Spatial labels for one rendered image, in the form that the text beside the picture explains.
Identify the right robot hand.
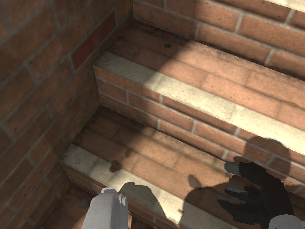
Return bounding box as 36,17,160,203
217,162,296,229

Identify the left robot thigh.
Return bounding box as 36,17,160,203
81,192,128,229

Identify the right robot forearm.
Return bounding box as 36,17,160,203
268,214,305,229

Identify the robot left shin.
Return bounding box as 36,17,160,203
91,187,118,202

